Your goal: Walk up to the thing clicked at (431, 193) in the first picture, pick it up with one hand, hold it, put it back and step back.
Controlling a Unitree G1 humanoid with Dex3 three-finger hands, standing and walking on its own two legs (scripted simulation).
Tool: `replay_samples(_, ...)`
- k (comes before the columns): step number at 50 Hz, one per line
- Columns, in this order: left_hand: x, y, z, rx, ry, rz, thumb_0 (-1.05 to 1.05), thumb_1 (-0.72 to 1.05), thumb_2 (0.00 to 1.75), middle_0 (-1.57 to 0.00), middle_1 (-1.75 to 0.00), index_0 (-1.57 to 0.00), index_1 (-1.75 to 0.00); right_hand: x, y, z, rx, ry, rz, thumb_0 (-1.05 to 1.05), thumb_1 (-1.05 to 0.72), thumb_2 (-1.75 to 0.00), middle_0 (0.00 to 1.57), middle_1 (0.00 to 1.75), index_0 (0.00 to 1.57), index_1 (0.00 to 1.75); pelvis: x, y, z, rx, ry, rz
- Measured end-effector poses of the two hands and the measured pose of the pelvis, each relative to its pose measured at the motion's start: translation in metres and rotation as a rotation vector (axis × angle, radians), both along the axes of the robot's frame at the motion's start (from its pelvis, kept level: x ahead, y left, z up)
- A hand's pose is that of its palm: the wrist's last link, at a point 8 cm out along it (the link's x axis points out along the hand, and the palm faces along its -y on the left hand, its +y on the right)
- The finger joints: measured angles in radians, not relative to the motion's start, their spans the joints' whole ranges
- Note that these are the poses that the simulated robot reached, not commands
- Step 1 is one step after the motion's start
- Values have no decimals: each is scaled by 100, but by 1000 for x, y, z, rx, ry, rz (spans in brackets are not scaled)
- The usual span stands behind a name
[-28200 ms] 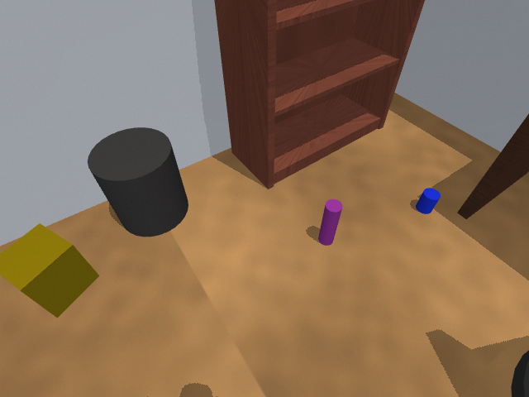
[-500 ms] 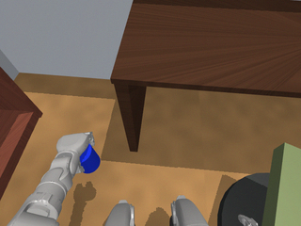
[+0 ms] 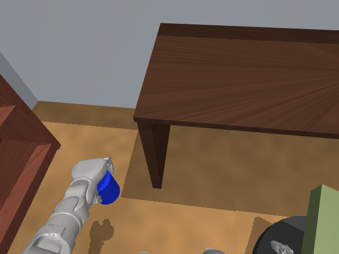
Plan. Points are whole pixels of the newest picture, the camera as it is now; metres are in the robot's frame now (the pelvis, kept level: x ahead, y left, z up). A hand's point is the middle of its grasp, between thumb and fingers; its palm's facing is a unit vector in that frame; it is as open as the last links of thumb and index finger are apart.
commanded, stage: hold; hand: left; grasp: from above
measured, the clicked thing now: (102, 186) +0.32 +0.22 -0.13
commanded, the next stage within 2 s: crouch in 1.84 s
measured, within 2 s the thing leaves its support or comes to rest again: neither
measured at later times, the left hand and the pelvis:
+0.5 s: hand (91, 181) +0.31 +0.22 -0.05, palm faces -0.48 -0.05 -0.88, open 10.4 cm; pelvis +0.01 +0.00 +0.02, yaw -1 degrees
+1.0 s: hand (88, 192) +0.27 +0.22 -0.03, palm faces -0.48 -0.05 -0.88, open 10.4 cm; pelvis -0.01 +0.00 +0.02, yaw -1 degrees
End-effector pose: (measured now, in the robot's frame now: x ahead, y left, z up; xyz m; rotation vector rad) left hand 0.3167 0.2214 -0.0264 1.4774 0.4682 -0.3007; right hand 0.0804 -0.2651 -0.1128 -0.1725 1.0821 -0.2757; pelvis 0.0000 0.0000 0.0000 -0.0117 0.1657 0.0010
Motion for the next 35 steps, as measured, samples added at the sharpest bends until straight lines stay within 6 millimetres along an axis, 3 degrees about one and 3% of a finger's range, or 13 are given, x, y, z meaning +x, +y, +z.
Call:
replay_samples(18, 5, 3, 25, 16, 7, -33, 4, -10, 75, -61, -84, -55, -82, 22, 3, 17, 11, -41, 6, 1, -90, -90, 20, 30, 20, 30, 12, 4, 14, 3, -52, -9)
replay_samples(35, -13, 0, 44, 12, 10, -44, 4, -10, 74, -62, -83, -56, -81, 24, 5, 26, 28, -84, 23, 1, -91, -90, 20, 30, 20, 30, 2, 3, 21, 6, -104, -14)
